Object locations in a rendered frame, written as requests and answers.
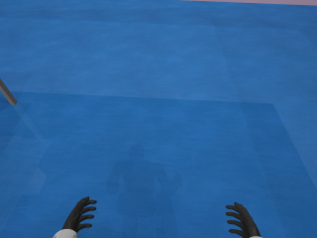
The table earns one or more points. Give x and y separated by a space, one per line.
6 92

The robot left hand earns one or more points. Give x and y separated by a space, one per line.
75 216

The robot right hand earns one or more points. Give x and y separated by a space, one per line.
247 223

